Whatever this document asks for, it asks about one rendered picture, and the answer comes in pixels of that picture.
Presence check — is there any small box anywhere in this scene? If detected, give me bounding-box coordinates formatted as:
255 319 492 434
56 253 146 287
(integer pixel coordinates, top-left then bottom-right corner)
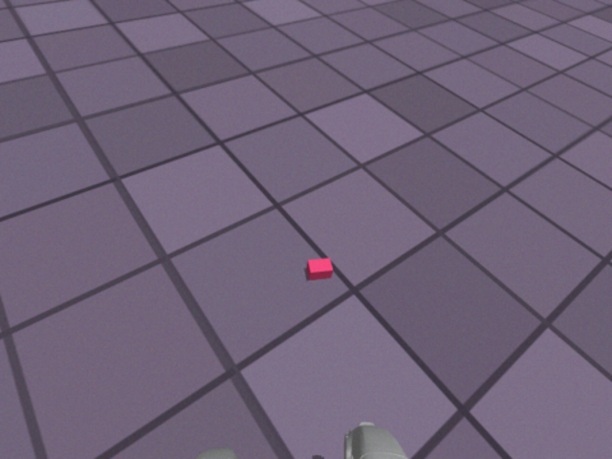
307 258 333 280

